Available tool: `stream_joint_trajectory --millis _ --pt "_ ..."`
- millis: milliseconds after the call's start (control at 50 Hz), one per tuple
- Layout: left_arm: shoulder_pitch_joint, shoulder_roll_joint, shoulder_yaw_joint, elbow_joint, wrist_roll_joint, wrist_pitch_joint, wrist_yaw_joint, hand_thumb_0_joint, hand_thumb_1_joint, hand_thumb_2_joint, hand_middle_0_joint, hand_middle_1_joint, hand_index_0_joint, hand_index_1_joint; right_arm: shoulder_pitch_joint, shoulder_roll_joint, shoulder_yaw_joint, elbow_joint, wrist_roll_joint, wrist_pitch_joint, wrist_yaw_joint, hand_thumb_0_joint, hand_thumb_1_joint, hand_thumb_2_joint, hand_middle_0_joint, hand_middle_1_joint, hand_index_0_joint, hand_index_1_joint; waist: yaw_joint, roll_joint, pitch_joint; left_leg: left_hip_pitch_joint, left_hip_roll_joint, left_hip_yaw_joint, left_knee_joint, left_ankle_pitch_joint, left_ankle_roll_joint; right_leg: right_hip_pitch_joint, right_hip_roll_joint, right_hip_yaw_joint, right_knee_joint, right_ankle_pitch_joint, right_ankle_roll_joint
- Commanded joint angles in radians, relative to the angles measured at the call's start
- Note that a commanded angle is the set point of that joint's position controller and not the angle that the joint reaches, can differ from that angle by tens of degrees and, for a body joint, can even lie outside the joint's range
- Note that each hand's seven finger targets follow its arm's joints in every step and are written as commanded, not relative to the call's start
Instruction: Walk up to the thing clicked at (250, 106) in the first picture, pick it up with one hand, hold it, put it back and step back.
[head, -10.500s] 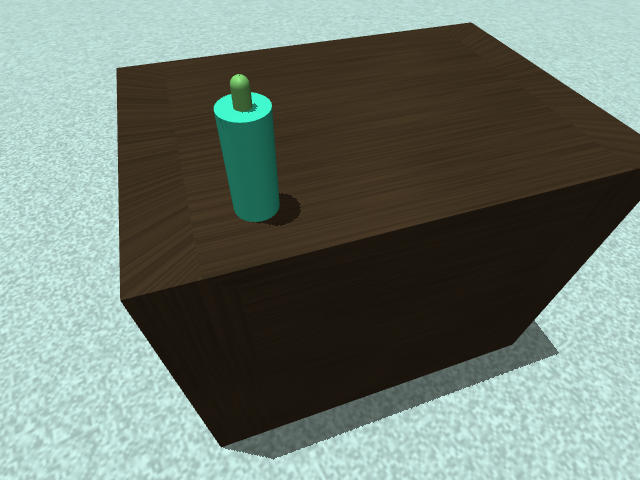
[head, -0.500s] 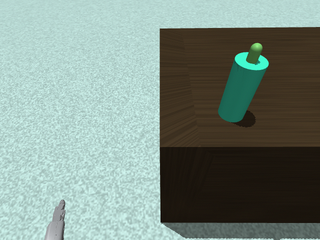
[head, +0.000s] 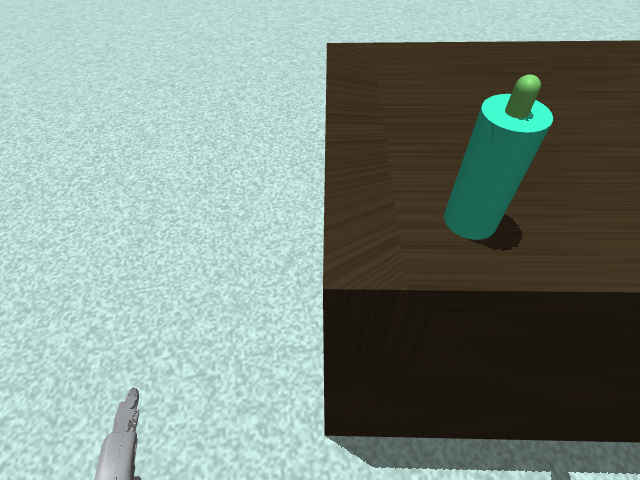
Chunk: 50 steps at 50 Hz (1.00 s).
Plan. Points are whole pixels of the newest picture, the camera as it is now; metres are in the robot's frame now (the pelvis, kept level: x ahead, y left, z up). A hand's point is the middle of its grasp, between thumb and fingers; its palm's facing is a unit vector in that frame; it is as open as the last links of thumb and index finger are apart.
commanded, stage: go down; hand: right
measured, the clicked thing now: (495, 160) +0.47 -0.21 +0.15
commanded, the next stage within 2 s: approach in 0.36 s
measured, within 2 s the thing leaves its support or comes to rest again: neither
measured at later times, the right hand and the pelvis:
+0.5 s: hand out of the picture +0.37 -0.40 +0.23, palm faces +0.23 +0.97 +0.03, open 17.5 cm; pelvis +0.01 +0.00 +0.00, yaw +0 degrees
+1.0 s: hand (569, 208) +0.43 -0.30 +0.11, palm faces +0.11 +0.99 +0.07, open 17.4 cm; pelvis -0.01 +0.00 -0.01, yaw +1 degrees
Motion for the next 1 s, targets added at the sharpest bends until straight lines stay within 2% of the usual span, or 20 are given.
stream_joint_trajectory --millis 0,40,120,160,280,380,420,440,480,520,600,640,660,720,780,820,860,900,920,980 --pt "-0.031 0.157 0.065 -0.176 0.000 -0.048 0.022 0.000 -0.549 0.055 -0.046 -0.052 -0.046 -0.053 -0.388 -0.419 -0.056 -0.265 0.043 -0.074 0.005 0.000 0.582 -0.044 0.047 0.049 0.049 0.049 0.003 -0.185 -0.351 0.035 -0.047 0.045 -0.048 0.255 0.059 0.300 0.041 -0.030 -0.070 0.285 -0.030" --pt "0.009 0.177 0.092 -0.176 -0.001 -0.049 0.022 0.000 -0.552 0.058 -0.045 -0.051 -0.044 -0.053 -0.390 -0.419 -0.062 -0.279 0.044 -0.066 -0.003 0.000 0.560 -0.044 0.051 0.048 0.051 0.048 0.009 -0.195 -0.336 0.028 -0.046 0.046 -0.050 0.260 0.059 0.310 0.042 -0.035 -0.069 0.291 -0.030" --pt "-0.005 0.127 0.056 -0.110 -0.003 -0.040 0.008 0.000 -0.549 0.054 -0.045 -0.048 -0.043 -0.050 -0.333 -0.410 -0.049 -0.247 0.030 -0.036 -0.011 0.000 0.545 -0.039 0.056 0.046 0.054 0.046 -0.019 -0.239 -0.219 0.012 -0.041 0.042 -0.062 0.209 0.063 0.227 0.046 -0.041 -0.091 0.226 -0.027" --pt "-0.030 0.120 0.048 -0.128 0.000 -0.039 0.005 0.000 -0.553 0.056 -0.045 -0.047 -0.042 -0.050 -0.333 -0.376 -0.031 -0.229 0.029 -0.027 -0.007 0.000 0.561 -0.046 0.050 0.049 0.051 0.049 -0.011 -0.218 -0.212 0.010 -0.046 0.046 -0.061 0.198 0.064 0.216 0.040 -0.035 -0.092 0.216 -0.027" --pt "-0.051 0.178 0.094 -0.199 -0.001 -0.044 0.013 0.000 -0.553 0.056 -0.046 -0.049 -0.043 -0.051 -0.348 -0.358 -0.038 -0.244 0.044 -0.044 0.011 0.000 0.537 -0.049 0.052 0.049 0.051 0.049 0.009 -0.130 -0.330 0.043 -0.046 0.045 -0.035 0.329 0.057 0.288 0.038 -0.030 -0.039 0.388 -0.034" --pt "-0.030 0.151 0.068 -0.189 -0.005 -0.035 0.014 0.000 -0.546 0.052 -0.045 -0.048 -0.044 -0.049 -0.397 -0.430 -0.073 -0.281 0.037 -0.060 -0.004 0.000 0.543 -0.048 0.053 0.049 0.051 0.049 -0.006 -0.172 -0.328 0.040 -0.041 0.041 -0.040 0.272 0.058 0.275 0.047 -0.037 -0.053 0.304 -0.036" --pt "0.006 0.130 0.046 -0.158 -0.005 -0.024 0.008 0.000 -0.541 0.048 -0.045 -0.050 -0.046 -0.049 -0.365 -0.412 -0.062 -0.252 0.033 -0.046 -0.009 0.000 0.522 -0.046 0.056 0.048 0.053 0.048 -0.010 -0.188 -0.284 0.035 -0.041 0.041 -0.048 0.244 0.060 0.245 0.048 -0.039 -0.069 0.268 -0.035" --pt "0.002 0.139 0.064 -0.183 -0.005 -0.025 0.008 0.000 -0.569 0.060 -0.043 -0.034 -0.031 -0.046 -0.383 -0.425 -0.066 -0.272 0.025 -0.043 -0.015 0.000 0.602 -0.043 0.033 0.054 0.044 0.053 -0.007 -0.196 -0.313 0.045 -0.039 0.037 -0.046 0.263 0.059 0.259 0.050 -0.045 -0.065 0.280 -0.034" --pt "0.015 0.158 0.081 -0.183 -0.002 -0.022 0.010 0.000 -0.553 0.042 -0.052 -0.051 -0.049 -0.054 -0.396 -0.454 -0.076 -0.296 0.016 -0.031 -0.021 0.000 0.507 -0.037 0.053 0.039 0.050 0.038 -0.010 -0.224 -0.321 0.053 -0.036 0.035 -0.047 0.275 0.059 0.266 0.053 -0.049 -0.061 0.295 -0.031" --pt "0.027 0.166 0.103 -0.154 -0.003 -0.015 0.006 0.000 -0.555 0.043 -0.051 -0.050 -0.047 -0.054 -0.368 -0.402 -0.049 -0.251 0.018 -0.012 -0.022 0.000 0.515 -0.033 0.052 0.038 0.049 0.037 -0.003 -0.207 -0.265 0.025 -0.041 0.041 -0.048 0.274 0.060 0.261 0.047 -0.047 -0.064 0.304 -0.031" --pt "-0.077 0.117 0.062 -0.139 0.000 -0.034 -0.003 0.000 -0.557 0.045 -0.052 -0.051 -0.047 -0.055 -0.364 -0.236 0.067 -0.172 0.022 -0.015 -0.009 0.000 0.542 -0.039 0.047 0.041 0.048 0.041 0.020 -0.154 -0.189 -0.027 -0.043 0.034 -0.049 0.221 0.057 0.197 0.040 -0.042 -0.065 0.221 -0.039" --pt "-0.101 0.114 0.051 -0.141 0.003 -0.044 -0.003 0.000 -0.555 0.044 -0.054 -0.054 -0.050 -0.057 -0.360 -0.157 0.119 -0.133 0.024 -0.026 -0.003 0.000 0.562 -0.046 0.040 0.046 0.043 0.045 0.037 -0.125 -0.198 -0.046 -0.047 0.036 -0.040 0.203 0.056 0.192 0.033 -0.036 -0.064 0.196 -0.041" --pt "-0.132 0.134 0.070 -0.182 0.003 -0.051 -0.001 0.000 -0.551 0.041 -0.056 -0.055 -0.054 -0.056 -0.381 -0.132 0.130 -0.148 0.030 -0.043 -0.005 0.000 0.562 -0.050 0.040 0.046 0.045 0.046 0.050 -0.105 -0.226 -0.053 -0.047 0.034 -0.035 0.200 0.053 0.212 0.033 -0.034 -0.058 0.185 -0.043" --pt "-0.054 0.188 0.105 -0.223 0.006 -0.057 0.002 0.000 -0.546 0.038 -0.058 -0.058 -0.058 -0.057 -0.390 -0.124 0.121 -0.152 0.051 -0.090 -0.017 0.000 0.528 -0.054 0.043 0.045 0.047 0.045 0.068 -0.043 -0.286 -0.043 -0.044 0.037 -0.020 0.224 0.043 0.238 0.039 -0.031 -0.037 0.195 -0.050" --pt "0.062 0.158 0.105 -0.174 0.007 -0.046 -0.011 0.000 -0.528 0.030 -0.057 -0.058 -0.061 -0.053 -0.386 -0.116 0.104 -0.166 0.065 -0.146 -0.051 0.000 0.509 -0.050 0.048 0.043 0.050 0.042 0.066 -0.050 -0.282 -0.070 -0.044 0.039 -0.007 0.216 0.040 0.228 0.046 -0.033 -0.024 0.191 -0.051" --pt "0.069 0.117 0.079 -0.181 0.008 -0.044 -0.026 0.000 -0.518 0.025 -0.056 -0.060 -0.064 -0.051 -0.430 -0.153 0.069 -0.247 0.057 -0.189 -0.093 0.000 0.505 -0.052 0.047 0.043 0.048 0.043 0.040 -0.103 -0.326 -0.067 -0.044 0.032 0.014 0.214 0.043 0.219 0.047 -0.039 -0.012 0.195 -0.044" --pt "0.067 0.103 0.072 -0.155 0.015 -0.036 -0.040 0.000 -0.513 0.023 -0.055 -0.057 -0.063 -0.048 -0.403 -0.145 0.057 -0.199 0.045 -0.214 -0.137 0.000 0.502 -0.047 0.049 0.042 0.048 0.042 0.031 -0.110 -0.253 -0.095 -0.042 0.030 0.025 0.181 0.047 0.144 0.049 -0.045 0.000 0.159 -0.040" --pt "0.020 0.063 0.052 -0.141 0.019 -0.035 -0.060 0.000 -0.508 0.018 -0.056 -0.059 -0.067 -0.047 -0.491 -0.143 0.056 -0.289 0.032 -0.259 -0.181 0.000 0.489 -0.059 0.043 0.045 0.042 0.045 0.015 -0.220 -0.309 -0.103 -0.039 0.019 0.052 0.159 0.056 0.126 0.048 -0.049 0.021 0.147 -0.028" --pt "-0.003 0.076 0.065 -0.152 0.025 -0.037 -0.061 0.000 -0.510 0.020 -0.055 -0.058 -0.065 -0.047 -0.530 -0.158 0.046 -0.329 0.024 -0.280 -0.204 0.000 0.473 -0.053 0.049 0.043 0.045 0.043 0.008 -0.246 -0.353 -0.106 -0.042 0.020 0.066 0.157 0.058 0.143 0.042 -0.046 0.033 0.160 -0.021" --pt "-0.082 0.138 0.134 -0.175 0.032 -0.036 -0.071 0.000 -0.519 0.021 -0.059 -0.065 -0.073 -0.051 -0.514 -0.056 0.098 -0.299 0.002 -0.315 -0.254 0.000 0.496 -0.037 0.052 0.038 0.047 0.037 0.025 -0.253 -0.412 -0.150 -0.054 0.022 0.106 0.144 0.064 0.145 0.026 -0.031 0.071 0.186 -0.012"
